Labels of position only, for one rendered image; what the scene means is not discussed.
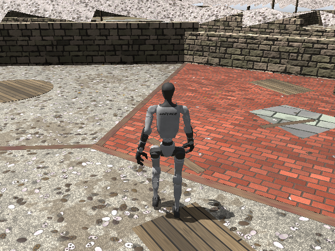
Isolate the robot right forearm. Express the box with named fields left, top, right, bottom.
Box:
left=186, top=126, right=194, bottom=145

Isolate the robot right upper arm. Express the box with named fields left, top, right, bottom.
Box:
left=179, top=105, right=192, bottom=133

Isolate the robot right hand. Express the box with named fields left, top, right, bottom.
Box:
left=182, top=142, right=194, bottom=153

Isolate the robot left upper arm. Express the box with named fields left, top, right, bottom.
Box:
left=143, top=105, right=157, bottom=135

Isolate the robot left forearm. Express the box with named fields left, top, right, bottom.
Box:
left=137, top=127, right=149, bottom=153

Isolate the right robot thigh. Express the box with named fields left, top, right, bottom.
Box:
left=173, top=146, right=185, bottom=185

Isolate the robot left hand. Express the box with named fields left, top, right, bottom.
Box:
left=136, top=151, right=148, bottom=166

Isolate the robot head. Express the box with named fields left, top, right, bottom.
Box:
left=159, top=82, right=177, bottom=107

